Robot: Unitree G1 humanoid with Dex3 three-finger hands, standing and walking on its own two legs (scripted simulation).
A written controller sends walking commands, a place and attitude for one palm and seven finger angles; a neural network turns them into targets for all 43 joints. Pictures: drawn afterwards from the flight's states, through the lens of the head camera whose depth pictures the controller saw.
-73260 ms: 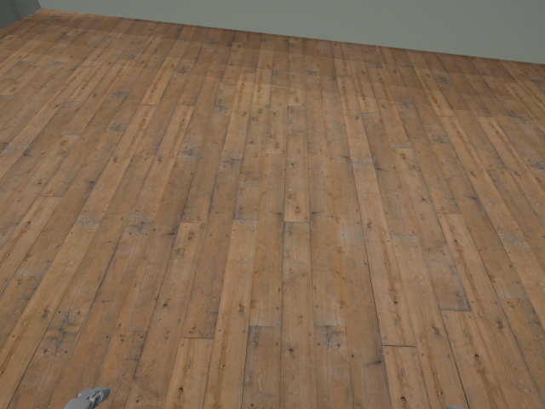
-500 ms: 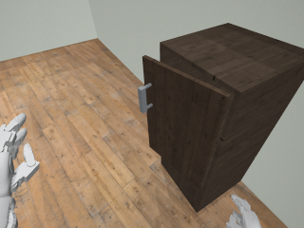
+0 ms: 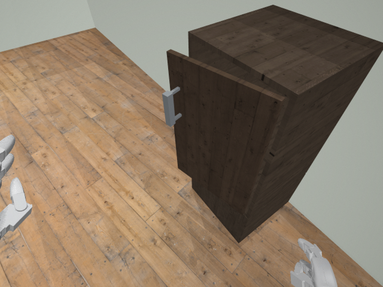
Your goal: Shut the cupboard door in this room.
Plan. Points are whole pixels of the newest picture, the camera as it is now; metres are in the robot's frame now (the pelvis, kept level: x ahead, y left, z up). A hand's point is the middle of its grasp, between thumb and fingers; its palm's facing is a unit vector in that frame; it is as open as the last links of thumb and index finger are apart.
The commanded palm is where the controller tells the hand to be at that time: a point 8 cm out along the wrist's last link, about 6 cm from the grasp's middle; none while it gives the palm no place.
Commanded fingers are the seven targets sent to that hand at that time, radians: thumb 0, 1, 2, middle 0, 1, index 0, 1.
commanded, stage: step back with the hand held close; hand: left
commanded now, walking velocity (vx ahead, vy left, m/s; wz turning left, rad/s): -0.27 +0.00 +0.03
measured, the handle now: (173, 106) +0.66 +0.10 -0.02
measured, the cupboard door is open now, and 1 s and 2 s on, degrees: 13 13 13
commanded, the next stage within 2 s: stop stepping back and stand still in 0.62 s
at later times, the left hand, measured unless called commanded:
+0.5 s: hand out of the picture +0.09 +0.26 +0.16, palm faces +0.53 -0.74 -0.42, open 7.4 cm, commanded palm +0.02 +0.30 +0.18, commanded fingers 0.00 0.90 0.90 -0.20 -0.30 -0.20 -0.30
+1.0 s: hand out of the picture -0.08 +0.27 +0.20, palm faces +0.59 -0.69 -0.43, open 7.4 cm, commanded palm -0.16 +0.30 +0.18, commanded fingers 0.00 0.90 0.90 -0.20 -0.30 -0.20 -0.30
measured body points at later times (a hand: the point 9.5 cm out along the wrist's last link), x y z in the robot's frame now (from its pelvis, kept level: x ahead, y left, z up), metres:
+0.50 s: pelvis -0.10 -0.01 -0.02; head -0.10 +0.00 +0.43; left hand +0.06 +0.30 +0.18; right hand +0.07 -0.25 -0.10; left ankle +0.01 +0.11 -0.73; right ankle +0.02 -0.16 -0.74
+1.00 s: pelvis -0.26 -0.02 -0.06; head -0.29 +0.00 +0.39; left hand -0.12 +0.30 +0.22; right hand -0.10 -0.24 -0.14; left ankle -0.02 +0.12 -0.71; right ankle -0.26 -0.10 -0.74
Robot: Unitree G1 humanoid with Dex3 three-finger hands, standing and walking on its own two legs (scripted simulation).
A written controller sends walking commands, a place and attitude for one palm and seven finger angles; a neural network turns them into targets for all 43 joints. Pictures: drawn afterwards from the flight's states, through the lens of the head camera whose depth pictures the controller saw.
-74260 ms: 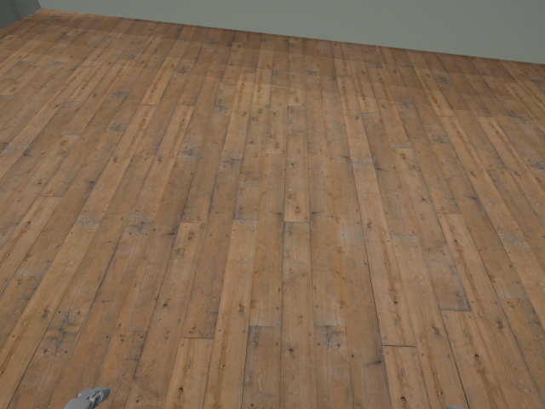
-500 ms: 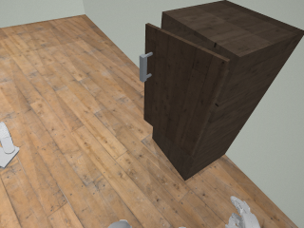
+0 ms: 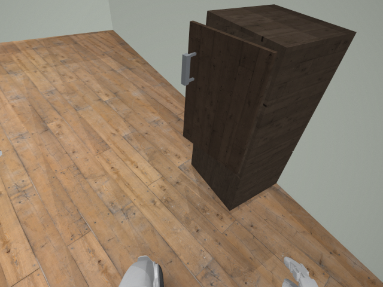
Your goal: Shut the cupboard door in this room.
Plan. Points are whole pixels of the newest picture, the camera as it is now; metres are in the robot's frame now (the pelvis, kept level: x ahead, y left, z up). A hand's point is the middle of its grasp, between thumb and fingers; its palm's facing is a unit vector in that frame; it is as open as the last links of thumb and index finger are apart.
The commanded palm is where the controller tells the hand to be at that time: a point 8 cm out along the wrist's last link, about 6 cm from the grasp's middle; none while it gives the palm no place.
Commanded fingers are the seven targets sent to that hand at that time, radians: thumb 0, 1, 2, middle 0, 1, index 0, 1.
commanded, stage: stop stepping back and stand still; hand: left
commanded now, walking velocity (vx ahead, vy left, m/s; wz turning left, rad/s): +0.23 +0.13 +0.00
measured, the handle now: (189, 68) +0.93 +0.00 +0.04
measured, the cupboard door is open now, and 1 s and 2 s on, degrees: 13 13 13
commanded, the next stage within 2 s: let the arm hang, fingers relaxed in 1.48 s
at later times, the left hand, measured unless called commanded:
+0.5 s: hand out of the picture +0.08 +0.31 +0.26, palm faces +0.36 -0.84 -0.41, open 7.4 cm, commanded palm +0.03 +0.35 +0.24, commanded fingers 0.00 0.90 0.90 -0.20 -0.30 -0.20 -0.30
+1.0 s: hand out of the picture +0.11 +0.32 +0.24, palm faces +0.30 -0.84 -0.46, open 7.4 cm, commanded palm +0.04 +0.37 +0.24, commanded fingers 0.00 0.90 0.90 -0.20 -0.30 -0.20 -0.30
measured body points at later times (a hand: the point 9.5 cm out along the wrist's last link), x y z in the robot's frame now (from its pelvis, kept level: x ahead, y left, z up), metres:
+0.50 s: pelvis -0.15 +0.07 +0.08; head -0.18 +0.11 +0.53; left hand +0.05 +0.35 +0.28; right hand -0.04 -0.17 +0.01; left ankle -0.08 +0.17 -0.67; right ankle -0.15 -0.06 -0.61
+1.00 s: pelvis -0.15 +0.10 +0.05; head -0.13 +0.12 +0.50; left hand +0.09 +0.36 +0.26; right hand -0.05 -0.15 -0.04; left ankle -0.07 +0.19 -0.68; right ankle -0.18 -0.01 -0.65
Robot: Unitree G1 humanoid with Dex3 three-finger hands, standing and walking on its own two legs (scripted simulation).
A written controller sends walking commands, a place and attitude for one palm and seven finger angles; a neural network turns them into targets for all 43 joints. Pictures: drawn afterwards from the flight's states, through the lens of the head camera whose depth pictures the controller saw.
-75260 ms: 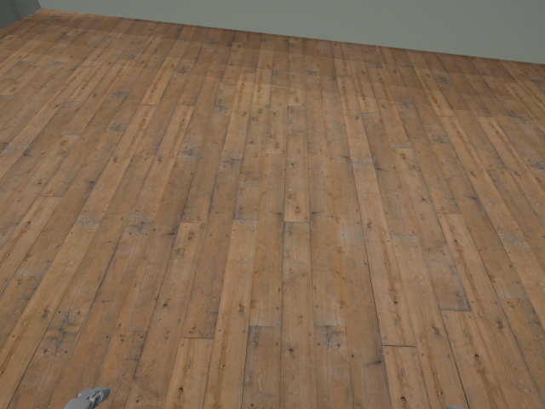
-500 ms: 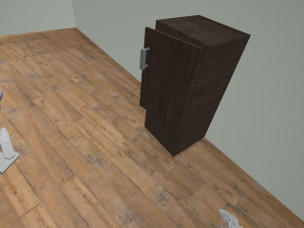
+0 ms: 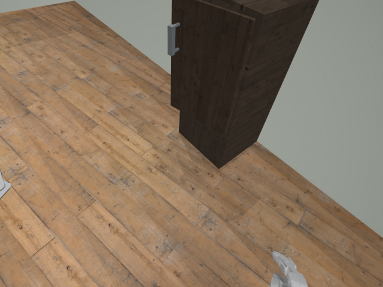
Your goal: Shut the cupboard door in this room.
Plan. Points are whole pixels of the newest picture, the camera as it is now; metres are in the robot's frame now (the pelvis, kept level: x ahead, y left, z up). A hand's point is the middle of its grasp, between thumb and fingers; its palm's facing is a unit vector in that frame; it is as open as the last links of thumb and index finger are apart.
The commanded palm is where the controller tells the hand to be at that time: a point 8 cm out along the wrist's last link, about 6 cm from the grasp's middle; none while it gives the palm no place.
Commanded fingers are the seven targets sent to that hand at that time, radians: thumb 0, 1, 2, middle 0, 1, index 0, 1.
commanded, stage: stop stepping back and stand still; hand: left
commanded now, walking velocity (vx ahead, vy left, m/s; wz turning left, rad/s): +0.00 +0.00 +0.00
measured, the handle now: (174, 39) +1.08 +0.08 -0.01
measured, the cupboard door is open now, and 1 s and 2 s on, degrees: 13 13 13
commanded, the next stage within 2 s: let the arm hang, fingers relaxed in 0.48 s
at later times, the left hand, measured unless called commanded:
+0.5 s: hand (32, 163) +0.26 +0.26 +0.17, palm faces +0.36 -0.79 -0.49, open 7.4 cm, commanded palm +0.20 +0.30 +0.19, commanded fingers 0.00 0.90 0.90 -0.20 -0.30 -0.20 -0.30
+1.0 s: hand out of the picture +0.04 +0.19 -0.16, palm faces +0.02 -0.98 -0.21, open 6.9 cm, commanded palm none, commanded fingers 0.00 0.90 0.90 -0.20 -0.30 -0.20 -0.30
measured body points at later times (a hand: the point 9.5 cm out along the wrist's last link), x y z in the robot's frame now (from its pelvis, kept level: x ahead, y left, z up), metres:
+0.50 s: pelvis +0.05 +0.00 +0.01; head +0.07 +0.01 +0.46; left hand +0.24 +0.30 +0.20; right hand +0.21 -0.24 -0.07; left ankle +0.06 +0.11 -0.73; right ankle +0.00 -0.10 -0.73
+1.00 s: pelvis +0.02 +0.01 +0.01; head +0.05 +0.02 +0.46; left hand +0.04 +0.25 -0.15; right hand +0.04 -0.23 -0.14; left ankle +0.06 +0.11 -0.73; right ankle +0.00 -0.10 -0.73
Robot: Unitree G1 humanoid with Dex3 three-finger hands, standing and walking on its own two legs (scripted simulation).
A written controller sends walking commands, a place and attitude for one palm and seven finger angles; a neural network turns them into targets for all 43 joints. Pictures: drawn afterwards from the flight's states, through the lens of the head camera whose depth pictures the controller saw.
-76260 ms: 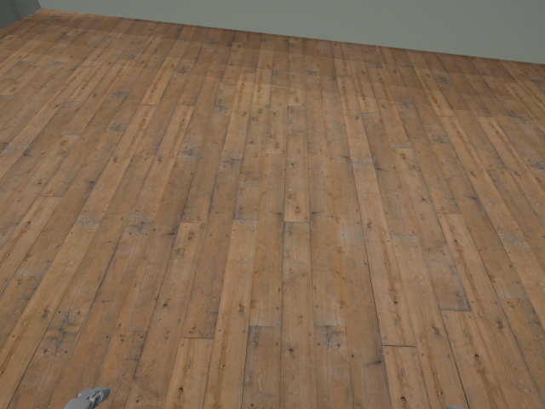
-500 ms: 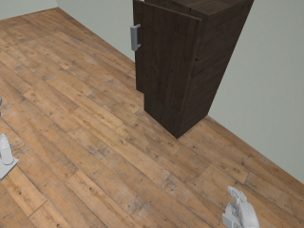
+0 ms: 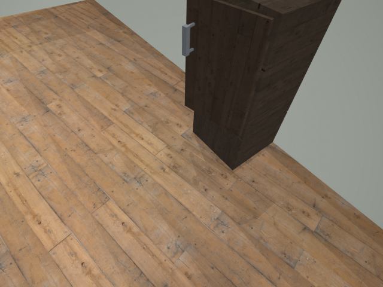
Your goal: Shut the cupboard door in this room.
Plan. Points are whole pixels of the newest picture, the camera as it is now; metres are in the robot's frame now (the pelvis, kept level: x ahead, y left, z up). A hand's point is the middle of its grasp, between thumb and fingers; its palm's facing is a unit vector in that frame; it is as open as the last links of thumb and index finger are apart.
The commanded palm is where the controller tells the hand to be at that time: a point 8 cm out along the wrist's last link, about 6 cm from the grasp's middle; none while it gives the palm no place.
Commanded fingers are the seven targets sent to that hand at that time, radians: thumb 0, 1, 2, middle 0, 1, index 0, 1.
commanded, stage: let the arm hang, fingers relaxed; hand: left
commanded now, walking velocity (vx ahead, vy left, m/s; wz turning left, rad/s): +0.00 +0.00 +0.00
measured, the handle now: (189, 39) +1.06 +0.07 -0.02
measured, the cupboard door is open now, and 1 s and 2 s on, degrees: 13 13 13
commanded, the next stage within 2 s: look to check the result in 0.68 s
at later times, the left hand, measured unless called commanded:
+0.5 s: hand out of the picture -0.01 +0.17 -0.17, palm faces +0.00 -0.99 -0.15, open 7.3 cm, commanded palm none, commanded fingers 0.00 0.90 0.90 -0.20 -0.30 -0.20 -0.30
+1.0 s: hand out of the picture -0.01 +0.19 -0.17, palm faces -0.01 -0.98 -0.20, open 7.3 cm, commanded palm none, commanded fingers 0.00 0.90 0.90 -0.20 -0.30 -0.20 -0.30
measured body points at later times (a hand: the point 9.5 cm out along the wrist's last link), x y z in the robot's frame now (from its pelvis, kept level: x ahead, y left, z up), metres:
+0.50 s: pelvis +0.00 +0.01 +0.00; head +0.00 +0.01 +0.45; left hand -0.01 +0.22 -0.16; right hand -0.03 -0.19 -0.16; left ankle +0.04 +0.11 -0.74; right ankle -0.02 -0.10 -0.74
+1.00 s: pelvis +0.00 +0.01 +0.01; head +0.02 +0.01 +0.45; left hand -0.01 +0.24 -0.15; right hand -0.02 -0.21 -0.16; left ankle +0.04 +0.11 -0.74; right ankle -0.02 -0.10 -0.74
